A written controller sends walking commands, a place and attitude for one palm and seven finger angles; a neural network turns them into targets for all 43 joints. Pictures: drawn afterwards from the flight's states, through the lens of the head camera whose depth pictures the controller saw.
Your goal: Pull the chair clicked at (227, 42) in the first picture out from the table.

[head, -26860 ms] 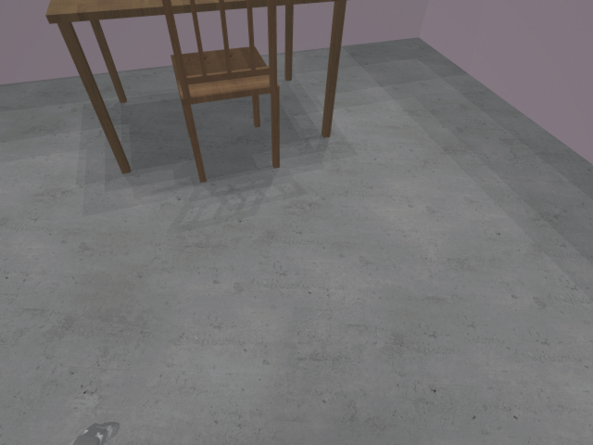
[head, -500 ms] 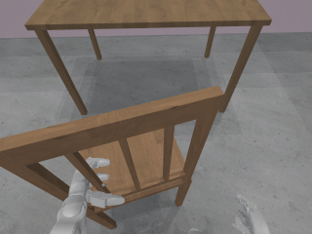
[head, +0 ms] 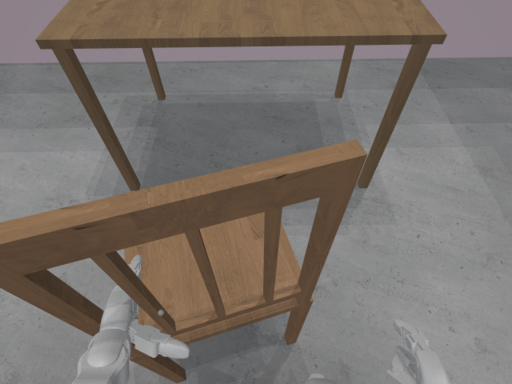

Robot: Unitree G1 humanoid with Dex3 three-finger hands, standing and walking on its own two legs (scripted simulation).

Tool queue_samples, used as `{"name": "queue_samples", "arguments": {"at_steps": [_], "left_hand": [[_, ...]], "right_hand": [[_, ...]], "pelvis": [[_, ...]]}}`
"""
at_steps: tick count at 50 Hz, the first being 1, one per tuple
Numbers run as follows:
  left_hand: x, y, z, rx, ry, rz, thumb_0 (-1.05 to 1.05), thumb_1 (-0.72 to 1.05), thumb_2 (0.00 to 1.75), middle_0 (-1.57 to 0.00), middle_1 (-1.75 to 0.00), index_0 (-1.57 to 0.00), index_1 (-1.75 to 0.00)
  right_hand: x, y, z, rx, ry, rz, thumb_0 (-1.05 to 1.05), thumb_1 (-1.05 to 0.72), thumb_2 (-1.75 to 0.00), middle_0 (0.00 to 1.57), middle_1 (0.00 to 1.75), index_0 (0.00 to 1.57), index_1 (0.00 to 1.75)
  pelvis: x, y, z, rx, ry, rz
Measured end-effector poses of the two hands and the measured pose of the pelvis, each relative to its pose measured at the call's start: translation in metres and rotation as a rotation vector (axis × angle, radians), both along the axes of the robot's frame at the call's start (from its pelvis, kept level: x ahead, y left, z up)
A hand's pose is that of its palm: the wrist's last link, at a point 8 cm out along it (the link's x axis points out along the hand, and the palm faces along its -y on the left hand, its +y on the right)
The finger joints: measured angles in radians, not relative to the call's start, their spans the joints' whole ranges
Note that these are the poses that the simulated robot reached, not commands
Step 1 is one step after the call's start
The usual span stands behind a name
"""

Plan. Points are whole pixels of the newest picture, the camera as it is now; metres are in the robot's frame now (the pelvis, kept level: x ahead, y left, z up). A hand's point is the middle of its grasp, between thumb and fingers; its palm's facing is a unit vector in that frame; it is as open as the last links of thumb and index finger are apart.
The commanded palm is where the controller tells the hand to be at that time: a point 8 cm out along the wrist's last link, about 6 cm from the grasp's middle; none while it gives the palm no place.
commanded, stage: draw the fingers out of the gap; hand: left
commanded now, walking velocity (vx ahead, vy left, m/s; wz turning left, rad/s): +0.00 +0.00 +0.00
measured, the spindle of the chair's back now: (209, 280) +0.28 +0.08 -0.01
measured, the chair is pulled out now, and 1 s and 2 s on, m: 0.57 0.57 0.57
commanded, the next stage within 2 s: draw the hand back to the body in 0.68 s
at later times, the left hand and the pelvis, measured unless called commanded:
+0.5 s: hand (152, 373) +0.16 +0.16 -0.04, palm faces +0.07 -0.98 -0.17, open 17.5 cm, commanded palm +0.12 +0.21 -0.02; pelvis -0.01 +0.01 -0.01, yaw +1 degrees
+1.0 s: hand out of the picture +0.13 +0.16 +0.02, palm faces +0.11 -0.99 -0.06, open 17.5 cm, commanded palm +0.08 +0.23 +0.03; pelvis -0.02 +0.01 -0.03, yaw +1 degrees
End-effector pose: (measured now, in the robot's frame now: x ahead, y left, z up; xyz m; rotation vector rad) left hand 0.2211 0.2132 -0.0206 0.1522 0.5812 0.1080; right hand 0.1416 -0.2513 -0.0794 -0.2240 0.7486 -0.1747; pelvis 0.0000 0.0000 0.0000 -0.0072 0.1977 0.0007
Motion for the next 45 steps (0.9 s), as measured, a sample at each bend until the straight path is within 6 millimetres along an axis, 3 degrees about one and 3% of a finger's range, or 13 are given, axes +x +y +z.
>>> {"name": "queue_samples", "arguments": {"at_steps": [10, 32, 41, 45], "left_hand": [[-0.044, -0.001, 0.001, 0.005, 0.016, 0.019, -0.01, -0.54, 0.2, -0.01, 0.0, -0.01, 0.0], [-0.108, -0.005, 0.003, 0.002, 0.05, 0.036, -0.01, -0.54, 0.2, -0.01, 0.0, 0.0, 0.0], [-0.127, -0.008, 0.006, -0.006, 0.051, 0.038, -0.01, -0.54, 0.2, -0.01, 0.0, 0.0, 0.0], [-0.126, -0.009, 0.018, -0.091, -0.085, 0.05, -0.01, -0.54, 0.2, 0.0, 0.0, 0.0, 0.0]], "right_hand": [[0.003, 0.011, 0.003, 0.011, -0.05, 0.006, 0.02, -0.9, -0.9, 0.2, 0.3, 0.2, 0.3], [0.022, 0.032, 0.007, 0.028, -0.155, 0.034, 0.02, -0.9, -0.9, 0.21, 0.3, 0.2, 0.3], [0.024, 0.032, 0.003, 0.029, -0.166, 0.02, 0.02, -0.9, -0.9, 0.21, 0.3, 0.2, 0.3], [0.024, 0.031, -0.001, 0.022, -0.181, 0.02, 0.02, -0.9, -0.9, 0.21, 0.3, 0.2, 0.3]], "pelvis": [[-0.003, 0.003, -0.003, -0.003, -0.005, 0.003], [-0.01, 0.008, -0.015, -0.016, -0.002, 0.018], [-0.01, 0.008, -0.021, -0.019, 0.008, 0.02], [-0.012, 0.007, -0.027, -0.022, 0.018, 0.02]]}}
